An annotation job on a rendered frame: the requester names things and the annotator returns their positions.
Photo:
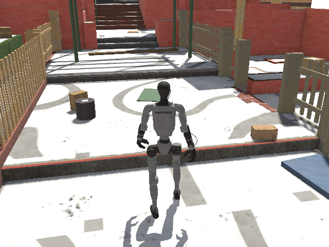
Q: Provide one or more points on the robot left upper arm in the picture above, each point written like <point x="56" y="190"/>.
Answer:
<point x="145" y="116"/>

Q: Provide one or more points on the right robot forearm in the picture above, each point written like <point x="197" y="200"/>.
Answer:
<point x="189" y="139"/>

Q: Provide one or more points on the robot right hand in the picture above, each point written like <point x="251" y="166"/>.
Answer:
<point x="192" y="156"/>

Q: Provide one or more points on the robot right upper arm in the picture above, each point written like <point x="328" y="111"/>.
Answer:
<point x="182" y="117"/>

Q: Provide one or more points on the robot left thigh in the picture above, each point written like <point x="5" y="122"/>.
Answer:
<point x="152" y="160"/>

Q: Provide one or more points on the right robot foot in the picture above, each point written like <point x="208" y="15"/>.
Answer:
<point x="176" y="195"/>

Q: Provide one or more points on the robot left hand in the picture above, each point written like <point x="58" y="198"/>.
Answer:
<point x="142" y="141"/>

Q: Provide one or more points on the left robot forearm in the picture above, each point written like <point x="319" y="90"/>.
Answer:
<point x="140" y="134"/>

